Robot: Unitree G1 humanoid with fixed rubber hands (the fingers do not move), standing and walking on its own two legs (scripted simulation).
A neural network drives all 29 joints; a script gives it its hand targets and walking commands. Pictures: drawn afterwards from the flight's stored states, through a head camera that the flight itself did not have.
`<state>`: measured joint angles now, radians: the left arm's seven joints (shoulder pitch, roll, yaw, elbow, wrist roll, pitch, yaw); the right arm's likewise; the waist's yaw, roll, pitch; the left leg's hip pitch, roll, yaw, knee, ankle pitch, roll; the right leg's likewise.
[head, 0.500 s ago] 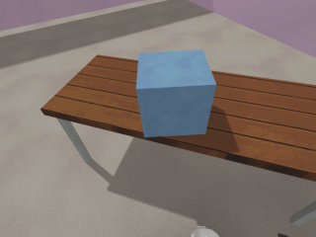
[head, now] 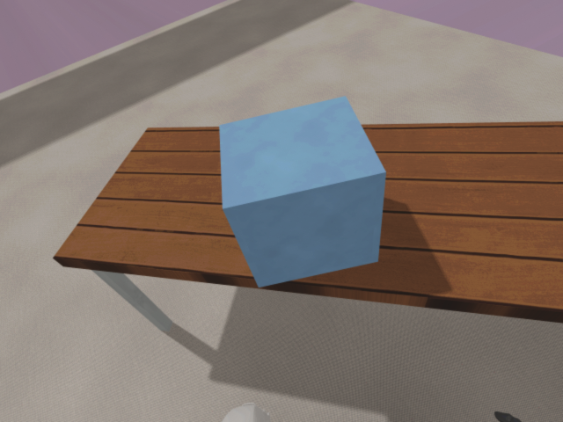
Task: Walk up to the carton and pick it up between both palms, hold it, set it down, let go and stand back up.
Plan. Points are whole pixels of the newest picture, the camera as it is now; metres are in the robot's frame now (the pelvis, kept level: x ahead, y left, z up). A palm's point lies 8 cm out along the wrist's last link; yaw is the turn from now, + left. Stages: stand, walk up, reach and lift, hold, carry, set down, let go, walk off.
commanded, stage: walk up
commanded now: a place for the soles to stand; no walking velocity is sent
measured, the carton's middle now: (300, 195) +0.57 +0.00 -0.06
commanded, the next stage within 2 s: none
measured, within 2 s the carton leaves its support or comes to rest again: neither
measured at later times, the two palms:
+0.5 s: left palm out of the picture +0.09 +0.46 -0.09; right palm (461, 419) +0.15 -0.20 -0.08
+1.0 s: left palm out of the picture +0.15 +0.41 -0.06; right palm out of the picture +0.13 -0.24 -0.12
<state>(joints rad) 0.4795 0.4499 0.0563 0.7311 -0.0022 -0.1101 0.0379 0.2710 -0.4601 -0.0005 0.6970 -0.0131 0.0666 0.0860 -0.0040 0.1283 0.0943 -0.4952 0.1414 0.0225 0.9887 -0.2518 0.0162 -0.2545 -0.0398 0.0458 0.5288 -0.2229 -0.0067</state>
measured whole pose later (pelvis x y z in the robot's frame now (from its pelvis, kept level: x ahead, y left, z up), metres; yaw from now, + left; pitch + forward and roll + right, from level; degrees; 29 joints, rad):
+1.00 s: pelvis +0.06 +0.08 -0.01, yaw -6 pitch -1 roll +2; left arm 0.37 0.45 0.05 0.73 0.02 -0.07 0.04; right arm 0.22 -0.45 0.00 0.76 -0.01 0.01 0.02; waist -0.01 0.03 0.08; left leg -0.35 0.03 0.07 0.79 -0.45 0.06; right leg -0.32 0.02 0.10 0.66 -0.31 -0.02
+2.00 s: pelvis +0.06 +0.09 -0.01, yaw -11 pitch -1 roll +0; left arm 0.27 0.44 0.04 0.73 0.02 -0.04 0.02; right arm 0.15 -0.45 0.00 0.84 -0.01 -0.01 0.01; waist -0.01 0.03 0.01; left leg -0.31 0.05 0.07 0.64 -0.32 0.00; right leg -0.33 0.02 0.06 0.65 -0.31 0.00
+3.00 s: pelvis +0.06 +0.09 -0.01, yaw -11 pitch -1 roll +0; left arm 0.27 0.44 0.04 0.73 0.02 -0.05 0.02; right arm 0.15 -0.45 0.00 0.85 -0.01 -0.01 0.01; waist -0.01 0.03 0.01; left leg -0.31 0.05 0.07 0.64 -0.32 0.00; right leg -0.33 0.02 0.06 0.65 -0.31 0.00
